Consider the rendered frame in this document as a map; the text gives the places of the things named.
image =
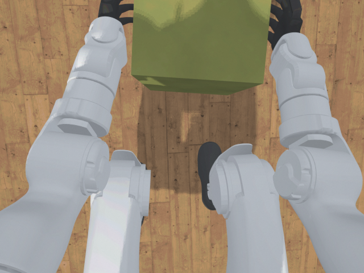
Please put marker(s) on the robot left forearm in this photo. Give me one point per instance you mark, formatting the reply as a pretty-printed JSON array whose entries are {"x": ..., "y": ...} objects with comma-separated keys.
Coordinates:
[{"x": 92, "y": 84}]

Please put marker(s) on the robot right thigh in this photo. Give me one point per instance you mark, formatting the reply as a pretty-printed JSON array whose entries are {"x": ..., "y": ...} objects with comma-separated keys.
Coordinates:
[{"x": 255, "y": 238}]

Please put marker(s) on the carton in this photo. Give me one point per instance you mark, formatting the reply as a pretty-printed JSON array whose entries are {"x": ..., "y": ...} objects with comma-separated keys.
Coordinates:
[{"x": 200, "y": 46}]

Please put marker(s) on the robot right upper arm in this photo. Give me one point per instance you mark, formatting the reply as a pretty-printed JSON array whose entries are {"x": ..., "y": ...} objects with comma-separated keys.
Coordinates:
[{"x": 323, "y": 186}]

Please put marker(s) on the left robot hand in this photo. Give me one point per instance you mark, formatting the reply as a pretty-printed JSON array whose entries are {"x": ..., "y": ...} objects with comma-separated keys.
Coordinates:
[{"x": 112, "y": 9}]

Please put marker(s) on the right robot hand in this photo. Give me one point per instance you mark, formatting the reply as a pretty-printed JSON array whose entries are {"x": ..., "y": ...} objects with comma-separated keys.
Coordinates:
[{"x": 289, "y": 20}]

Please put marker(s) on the robot left upper arm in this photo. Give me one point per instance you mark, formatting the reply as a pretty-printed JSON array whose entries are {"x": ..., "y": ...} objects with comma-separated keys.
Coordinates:
[{"x": 63, "y": 170}]

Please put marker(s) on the robot right forearm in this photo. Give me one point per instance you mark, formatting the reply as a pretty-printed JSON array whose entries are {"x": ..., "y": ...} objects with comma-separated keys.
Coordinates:
[{"x": 303, "y": 97}]

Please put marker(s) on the right robot shin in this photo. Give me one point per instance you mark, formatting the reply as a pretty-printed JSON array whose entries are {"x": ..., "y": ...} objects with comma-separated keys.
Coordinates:
[{"x": 242, "y": 149}]

